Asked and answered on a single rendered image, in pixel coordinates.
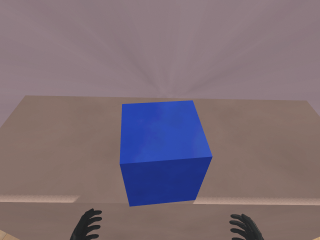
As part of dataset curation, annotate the right robot hand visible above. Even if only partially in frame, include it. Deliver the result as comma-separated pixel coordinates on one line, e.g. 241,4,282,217
229,213,264,240

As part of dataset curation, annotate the left robot hand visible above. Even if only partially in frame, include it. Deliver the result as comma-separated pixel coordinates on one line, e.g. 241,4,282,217
70,208,102,240

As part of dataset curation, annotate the pedestal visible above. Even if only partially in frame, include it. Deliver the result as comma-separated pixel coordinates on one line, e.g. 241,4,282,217
0,95,320,240

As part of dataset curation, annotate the carton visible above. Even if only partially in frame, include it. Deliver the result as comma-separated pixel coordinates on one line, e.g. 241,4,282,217
119,100,213,207

